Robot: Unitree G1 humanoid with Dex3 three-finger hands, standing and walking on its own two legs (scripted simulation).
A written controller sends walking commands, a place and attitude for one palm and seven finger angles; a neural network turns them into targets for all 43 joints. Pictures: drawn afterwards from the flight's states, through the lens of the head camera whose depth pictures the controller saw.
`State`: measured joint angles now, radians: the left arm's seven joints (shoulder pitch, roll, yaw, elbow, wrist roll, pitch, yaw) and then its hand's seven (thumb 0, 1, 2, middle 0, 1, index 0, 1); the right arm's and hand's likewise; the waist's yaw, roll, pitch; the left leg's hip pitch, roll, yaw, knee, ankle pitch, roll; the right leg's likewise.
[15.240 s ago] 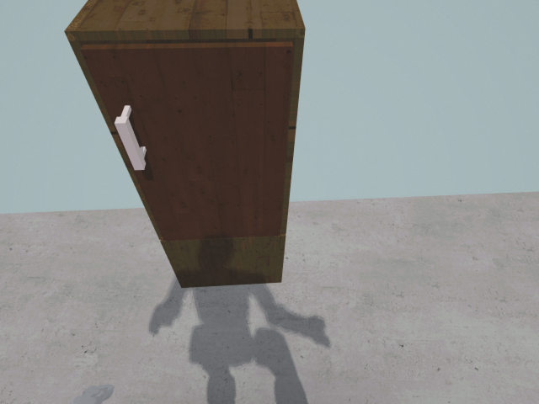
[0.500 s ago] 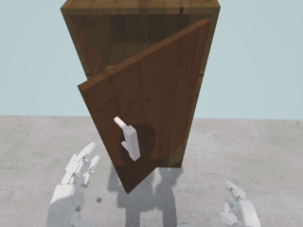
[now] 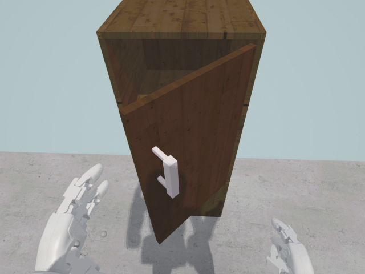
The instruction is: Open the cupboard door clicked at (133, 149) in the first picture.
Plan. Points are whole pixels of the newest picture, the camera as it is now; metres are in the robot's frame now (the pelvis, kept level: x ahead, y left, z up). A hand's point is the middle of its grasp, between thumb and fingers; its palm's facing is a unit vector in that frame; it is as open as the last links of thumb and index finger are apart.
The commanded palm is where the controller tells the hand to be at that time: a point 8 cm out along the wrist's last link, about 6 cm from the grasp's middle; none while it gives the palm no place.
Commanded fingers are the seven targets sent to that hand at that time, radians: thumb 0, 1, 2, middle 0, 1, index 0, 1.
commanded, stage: draw the hand back to the body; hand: left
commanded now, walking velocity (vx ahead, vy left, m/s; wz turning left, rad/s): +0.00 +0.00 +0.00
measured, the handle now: (165, 172) +0.31 +0.07 +0.09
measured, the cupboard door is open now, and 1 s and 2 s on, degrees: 46 46 46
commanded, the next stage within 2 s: step back with the hand held close in 1.20 s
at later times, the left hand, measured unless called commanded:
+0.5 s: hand (45, 203) +0.19 +0.23 +0.17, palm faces +0.28 -0.89 -0.37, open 12.9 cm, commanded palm +0.14 +0.28 +0.19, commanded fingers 0.00 0.38 0.68 -0.18 -0.30 -0.18 -0.30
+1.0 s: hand (15, 171) +0.21 +0.27 +0.21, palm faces +0.44 -0.81 -0.39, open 7.7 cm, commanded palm +0.16 +0.30 +0.23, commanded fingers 0.00 0.90 0.90 -0.20 -0.30 -0.20 -0.30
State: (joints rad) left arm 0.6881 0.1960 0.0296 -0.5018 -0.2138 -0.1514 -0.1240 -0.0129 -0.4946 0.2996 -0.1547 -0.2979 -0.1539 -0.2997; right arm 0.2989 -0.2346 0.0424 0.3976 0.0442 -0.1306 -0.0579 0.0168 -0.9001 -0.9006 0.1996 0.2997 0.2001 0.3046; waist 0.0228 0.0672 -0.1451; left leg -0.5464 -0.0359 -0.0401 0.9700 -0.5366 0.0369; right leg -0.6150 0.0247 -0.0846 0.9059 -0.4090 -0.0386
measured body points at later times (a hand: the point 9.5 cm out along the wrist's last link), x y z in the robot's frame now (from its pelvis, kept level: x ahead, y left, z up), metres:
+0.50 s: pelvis +0.01 +0.02 +0.04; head -0.01 +0.01 +0.49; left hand +0.17 +0.28 +0.19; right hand +0.19 -0.19 -0.03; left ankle -0.03 +0.10 -0.69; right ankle +0.03 -0.10 -0.69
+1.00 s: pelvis +0.02 +0.01 +0.05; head +0.00 -0.01 +0.50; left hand +0.18 +0.31 +0.23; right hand +0.21 -0.21 -0.03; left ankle -0.02 +0.10 -0.69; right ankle +0.03 -0.10 -0.69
